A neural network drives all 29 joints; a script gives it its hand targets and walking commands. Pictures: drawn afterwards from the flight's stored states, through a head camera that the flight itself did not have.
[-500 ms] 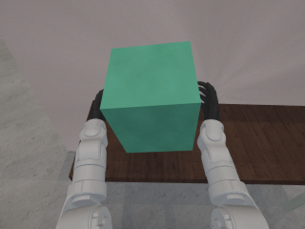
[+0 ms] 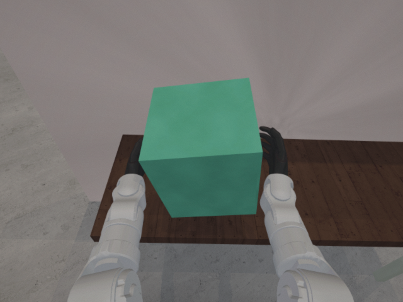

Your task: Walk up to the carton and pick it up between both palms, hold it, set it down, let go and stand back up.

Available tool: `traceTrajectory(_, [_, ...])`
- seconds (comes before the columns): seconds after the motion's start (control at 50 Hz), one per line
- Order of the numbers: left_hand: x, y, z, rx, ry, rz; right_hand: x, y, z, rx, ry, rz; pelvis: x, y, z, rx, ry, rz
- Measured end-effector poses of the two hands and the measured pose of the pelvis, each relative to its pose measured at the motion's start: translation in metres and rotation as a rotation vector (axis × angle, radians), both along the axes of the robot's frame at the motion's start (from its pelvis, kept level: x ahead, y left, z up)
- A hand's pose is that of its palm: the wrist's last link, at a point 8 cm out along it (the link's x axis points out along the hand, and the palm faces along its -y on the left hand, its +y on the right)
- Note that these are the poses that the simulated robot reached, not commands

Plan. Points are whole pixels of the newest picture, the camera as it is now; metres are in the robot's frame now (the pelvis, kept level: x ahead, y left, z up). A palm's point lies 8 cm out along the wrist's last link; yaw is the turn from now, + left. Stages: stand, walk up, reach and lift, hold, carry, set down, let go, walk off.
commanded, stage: set down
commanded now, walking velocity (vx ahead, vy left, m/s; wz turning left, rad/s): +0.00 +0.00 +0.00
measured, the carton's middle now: (207, 153) +0.43 -0.01 +0.05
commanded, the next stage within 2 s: none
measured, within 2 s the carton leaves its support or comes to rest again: neither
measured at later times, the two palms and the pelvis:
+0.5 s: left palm (135, 171) +0.39 +0.15 +0.04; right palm (267, 170) +0.38 -0.15 +0.06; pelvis +0.02 +0.00 +0.00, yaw +0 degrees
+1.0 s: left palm (136, 176) +0.40 +0.15 +0.01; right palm (265, 181) +0.37 -0.15 +0.03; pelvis +0.03 +0.01 +0.00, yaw +0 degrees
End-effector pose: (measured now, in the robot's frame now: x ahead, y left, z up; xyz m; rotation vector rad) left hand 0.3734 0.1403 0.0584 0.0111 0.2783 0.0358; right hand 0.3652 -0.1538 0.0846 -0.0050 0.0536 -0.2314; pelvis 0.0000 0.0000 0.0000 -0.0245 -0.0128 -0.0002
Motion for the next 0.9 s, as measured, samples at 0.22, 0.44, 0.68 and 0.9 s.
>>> traceTrajectory(0.22, [0.010, 0.003, -0.010, 0.008, -0.006, -0.003, 0.008, 0.003, -0.013, 0.001, 0.023, -0.005, 0.013, 0.002, 0.000, -0.002, 0.017, 0.000])
traceTrajectory(0.44, [0.019, 0.008, -0.019, 0.016, -0.017, -0.005, 0.015, 0.008, -0.025, 0.000, 0.040, -0.012, 0.022, 0.003, 0.000, -0.004, 0.031, 0.000])
traceTrajectory(0.68, [0.019, 0.009, -0.032, 0.023, 0.011, -0.023, 0.011, 0.008, -0.040, -0.003, 0.085, -0.027, 0.026, 0.005, 0.000, -0.006, 0.036, -0.001])
traceTrajectory(0.9, [0.020, 0.008, -0.042, 0.027, 0.029, -0.057, 0.006, 0.007, -0.051, 0.000, 0.113, -0.046, 0.027, 0.005, 0.000, -0.006, 0.038, -0.002])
